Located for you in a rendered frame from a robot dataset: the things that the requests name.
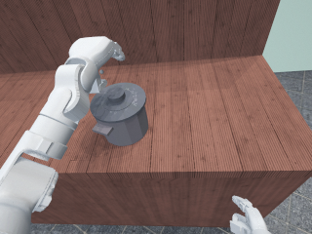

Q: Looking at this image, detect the left robot upper arm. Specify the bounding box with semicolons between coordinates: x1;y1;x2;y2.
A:
0;156;59;234

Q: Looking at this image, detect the pot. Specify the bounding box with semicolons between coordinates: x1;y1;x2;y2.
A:
92;106;148;146

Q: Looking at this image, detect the left robot forearm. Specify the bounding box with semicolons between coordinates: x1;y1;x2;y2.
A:
0;55;98;185

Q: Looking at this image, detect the robot left hand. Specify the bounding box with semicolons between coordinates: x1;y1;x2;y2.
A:
68;36;125;94

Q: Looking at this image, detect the knob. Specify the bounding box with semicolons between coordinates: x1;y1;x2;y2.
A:
106;87;126;103

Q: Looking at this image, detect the table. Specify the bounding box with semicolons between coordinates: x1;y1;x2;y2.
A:
0;0;312;228

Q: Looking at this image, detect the lid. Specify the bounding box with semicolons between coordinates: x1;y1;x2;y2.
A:
90;82;146;124

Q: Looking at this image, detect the robot right hand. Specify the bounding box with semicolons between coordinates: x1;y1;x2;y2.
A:
229;195;268;234

